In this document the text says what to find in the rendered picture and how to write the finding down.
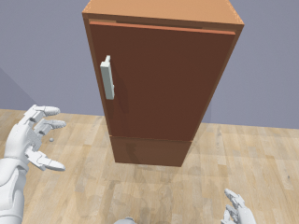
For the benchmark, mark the handle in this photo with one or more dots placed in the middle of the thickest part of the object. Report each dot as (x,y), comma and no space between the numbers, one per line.
(107,78)

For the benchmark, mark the cupboard door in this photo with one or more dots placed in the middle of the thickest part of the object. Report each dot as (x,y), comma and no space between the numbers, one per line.
(162,76)

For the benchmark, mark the right robot hand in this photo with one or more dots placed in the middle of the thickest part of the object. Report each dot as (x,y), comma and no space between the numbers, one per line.
(239,212)

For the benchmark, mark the left robot hand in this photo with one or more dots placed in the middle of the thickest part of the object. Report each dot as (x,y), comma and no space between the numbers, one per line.
(22,136)

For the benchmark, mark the robot left forearm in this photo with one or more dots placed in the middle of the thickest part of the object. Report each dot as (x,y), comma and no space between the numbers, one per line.
(13,173)

